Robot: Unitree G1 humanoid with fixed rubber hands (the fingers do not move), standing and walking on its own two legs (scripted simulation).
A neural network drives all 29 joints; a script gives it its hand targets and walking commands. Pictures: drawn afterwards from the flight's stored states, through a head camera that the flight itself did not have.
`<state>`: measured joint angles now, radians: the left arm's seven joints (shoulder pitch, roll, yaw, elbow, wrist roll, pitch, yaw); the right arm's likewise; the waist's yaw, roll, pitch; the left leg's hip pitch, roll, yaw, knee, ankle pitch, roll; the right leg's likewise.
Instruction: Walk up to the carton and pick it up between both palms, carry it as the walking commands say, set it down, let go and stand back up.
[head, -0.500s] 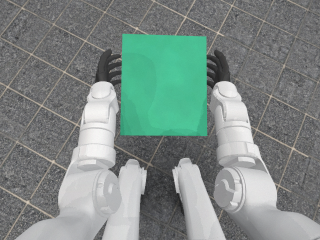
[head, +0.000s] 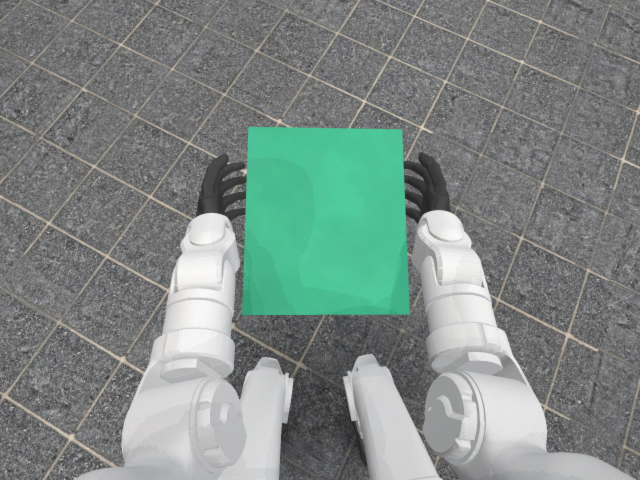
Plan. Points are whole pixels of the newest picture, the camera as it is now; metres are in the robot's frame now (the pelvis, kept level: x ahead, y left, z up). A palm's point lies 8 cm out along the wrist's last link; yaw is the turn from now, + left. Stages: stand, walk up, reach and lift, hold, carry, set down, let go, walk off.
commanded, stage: reach and lift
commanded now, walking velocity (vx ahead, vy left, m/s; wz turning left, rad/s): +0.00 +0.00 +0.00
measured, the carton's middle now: (322, 234) +0.42 -0.01 -0.12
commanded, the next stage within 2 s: none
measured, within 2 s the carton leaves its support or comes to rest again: neither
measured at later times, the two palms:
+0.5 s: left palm (199, 217) +0.40 +0.13 +0.02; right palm (455, 213) +0.40 -0.14 +0.02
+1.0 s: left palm (176, 207) +0.38 +0.13 +0.09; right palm (490, 204) +0.38 -0.15 +0.10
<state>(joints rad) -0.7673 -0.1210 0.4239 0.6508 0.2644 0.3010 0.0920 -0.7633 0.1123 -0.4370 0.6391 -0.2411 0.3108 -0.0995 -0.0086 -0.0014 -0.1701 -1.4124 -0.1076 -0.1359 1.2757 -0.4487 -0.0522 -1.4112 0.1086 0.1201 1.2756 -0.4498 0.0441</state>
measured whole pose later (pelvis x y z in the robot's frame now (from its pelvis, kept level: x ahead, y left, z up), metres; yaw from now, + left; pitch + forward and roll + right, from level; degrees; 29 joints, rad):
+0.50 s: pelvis +0.02 +0.00 +0.06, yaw +0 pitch +26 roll +0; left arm -0.60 -0.17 0.41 0.59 0.29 0.30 0.08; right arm -0.61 0.16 -0.41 0.58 -0.27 0.31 -0.08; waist -0.01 0.00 -0.13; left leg -1.07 -0.09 -0.15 0.99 -0.36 -0.04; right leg -1.06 0.09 0.14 0.99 -0.37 0.03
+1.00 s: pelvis +0.03 +0.00 +0.11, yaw +0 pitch +15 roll +0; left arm -0.47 -0.20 0.38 0.52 0.31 0.36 0.07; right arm -0.47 0.19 -0.38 0.51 -0.29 0.37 -0.08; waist -0.01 -0.01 -0.07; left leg -0.67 -0.07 -0.15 0.67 -0.26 -0.03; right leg -0.67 0.07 0.15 0.67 -0.26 0.02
